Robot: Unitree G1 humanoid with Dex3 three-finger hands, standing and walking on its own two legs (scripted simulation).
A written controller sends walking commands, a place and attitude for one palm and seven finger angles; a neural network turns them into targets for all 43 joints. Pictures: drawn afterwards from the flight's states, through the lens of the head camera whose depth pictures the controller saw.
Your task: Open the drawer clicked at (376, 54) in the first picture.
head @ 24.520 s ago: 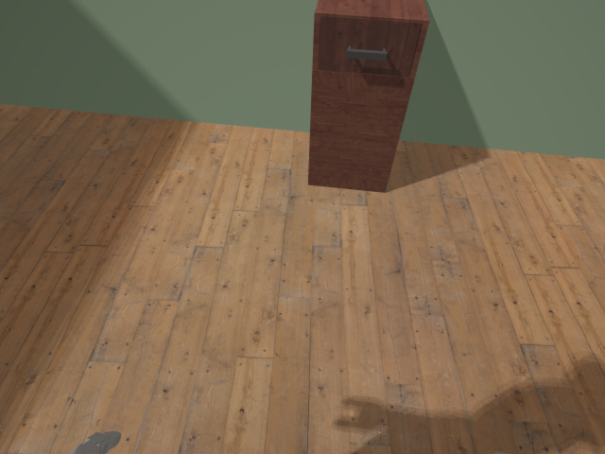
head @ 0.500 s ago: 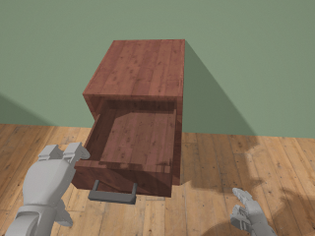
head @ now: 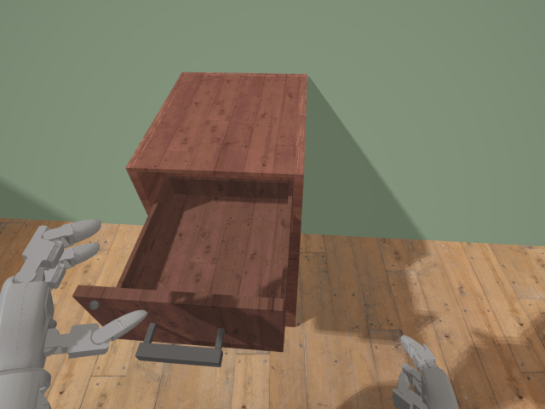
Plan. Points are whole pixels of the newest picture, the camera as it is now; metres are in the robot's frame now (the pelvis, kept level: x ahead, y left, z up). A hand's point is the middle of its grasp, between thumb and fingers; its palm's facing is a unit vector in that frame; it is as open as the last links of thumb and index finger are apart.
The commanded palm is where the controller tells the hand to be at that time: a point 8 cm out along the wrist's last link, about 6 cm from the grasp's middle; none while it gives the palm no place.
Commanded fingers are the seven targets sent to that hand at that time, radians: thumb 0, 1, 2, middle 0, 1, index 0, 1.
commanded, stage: draw the hand back to the body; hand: left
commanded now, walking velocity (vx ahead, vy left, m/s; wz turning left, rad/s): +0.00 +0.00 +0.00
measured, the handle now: (183, 342) +0.23 +0.19 -0.09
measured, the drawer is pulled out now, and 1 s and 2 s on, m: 0.29 0.29 0.29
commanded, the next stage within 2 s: step back with the hand held close in 0.54 s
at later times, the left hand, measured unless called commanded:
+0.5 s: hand (68, 309) +0.18 +0.24 +0.15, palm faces +0.42 -0.81 -0.42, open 7.7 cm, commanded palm +0.12 +0.28 +0.17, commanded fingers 0.00 0.90 0.90 -0.20 -0.30 -0.20 -0.30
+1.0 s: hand (62, 321) +0.17 +0.24 +0.15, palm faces +0.27 -0.80 -0.54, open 7.4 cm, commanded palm +0.10 +0.29 +0.17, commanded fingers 0.00 0.90 0.90 -0.20 -0.30 -0.20 -0.30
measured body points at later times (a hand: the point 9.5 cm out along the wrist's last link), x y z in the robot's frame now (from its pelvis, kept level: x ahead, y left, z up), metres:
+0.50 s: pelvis +0.00 +0.00 +0.00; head -0.01 -0.02 +0.45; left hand +0.15 +0.28 +0.18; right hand +0.20 -0.20 -0.08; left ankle -0.06 +0.13 -0.74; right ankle +0.00 -0.12 -0.74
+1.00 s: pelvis -0.03 +0.01 +0.00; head +0.01 +0.00 +0.44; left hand +0.15 +0.28 +0.18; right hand +0.16 -0.23 -0.09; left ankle -0.06 +0.13 -0.74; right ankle +0.00 -0.12 -0.74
